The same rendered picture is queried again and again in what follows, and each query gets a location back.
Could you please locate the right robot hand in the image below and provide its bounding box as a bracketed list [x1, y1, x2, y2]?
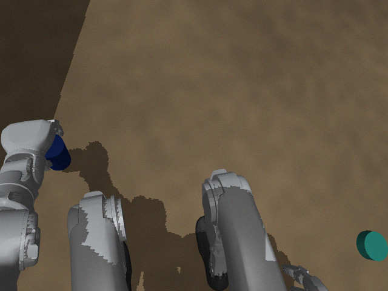
[282, 264, 328, 291]

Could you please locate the left robot hand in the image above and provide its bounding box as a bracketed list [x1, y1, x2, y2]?
[1, 119, 64, 171]

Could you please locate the left robot arm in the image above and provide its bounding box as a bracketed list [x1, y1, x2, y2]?
[0, 149, 45, 291]

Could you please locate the right robot foot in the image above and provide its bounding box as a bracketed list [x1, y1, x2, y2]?
[195, 216, 229, 291]

